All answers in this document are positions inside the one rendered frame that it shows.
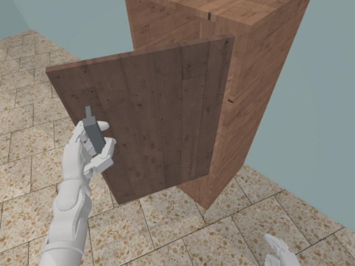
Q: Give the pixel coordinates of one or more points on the robot right hand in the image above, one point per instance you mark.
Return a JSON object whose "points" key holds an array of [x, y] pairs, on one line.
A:
{"points": [[281, 249]]}

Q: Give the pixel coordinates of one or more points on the handle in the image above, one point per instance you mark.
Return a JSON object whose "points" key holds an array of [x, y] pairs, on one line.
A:
{"points": [[93, 131]]}

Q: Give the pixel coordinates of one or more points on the cupboard door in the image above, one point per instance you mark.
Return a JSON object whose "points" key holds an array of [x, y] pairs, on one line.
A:
{"points": [[162, 105]]}

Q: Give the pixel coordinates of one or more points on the robot left hand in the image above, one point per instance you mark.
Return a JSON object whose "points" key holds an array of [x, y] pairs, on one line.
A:
{"points": [[76, 155]]}

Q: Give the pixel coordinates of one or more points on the robot left forearm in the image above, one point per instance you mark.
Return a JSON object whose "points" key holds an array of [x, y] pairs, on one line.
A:
{"points": [[65, 242]]}

